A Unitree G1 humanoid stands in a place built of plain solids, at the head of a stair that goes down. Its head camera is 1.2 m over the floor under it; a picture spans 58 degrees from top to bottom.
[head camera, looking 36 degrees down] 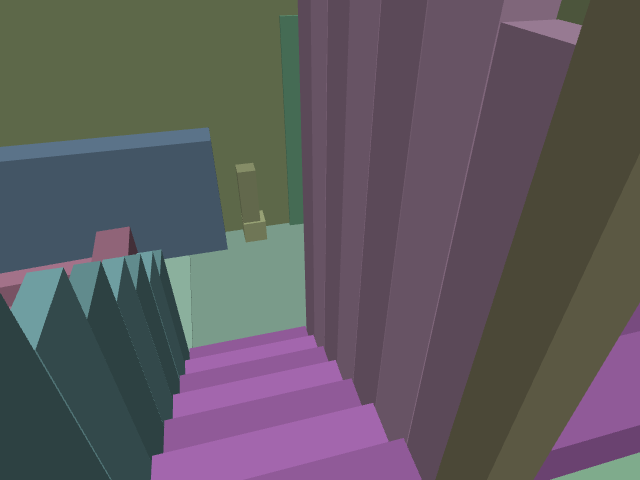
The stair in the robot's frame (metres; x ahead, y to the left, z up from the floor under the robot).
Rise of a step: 0.18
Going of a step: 0.25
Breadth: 0.85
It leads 15 degrees to the left of straight ahead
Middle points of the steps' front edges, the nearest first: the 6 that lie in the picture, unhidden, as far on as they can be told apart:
0.92 0.20 -0.35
1.16 0.26 -0.53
1.41 0.33 -0.70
1.65 0.39 -0.88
1.90 0.46 -1.06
2.15 0.52 -1.23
